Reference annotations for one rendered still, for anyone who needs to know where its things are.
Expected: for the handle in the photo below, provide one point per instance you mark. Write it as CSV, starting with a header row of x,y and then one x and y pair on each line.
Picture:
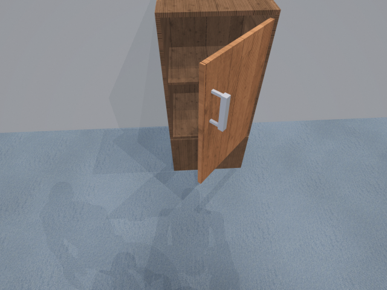
x,y
224,110

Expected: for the cupboard door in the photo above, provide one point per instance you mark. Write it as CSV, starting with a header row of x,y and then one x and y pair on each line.
x,y
235,69

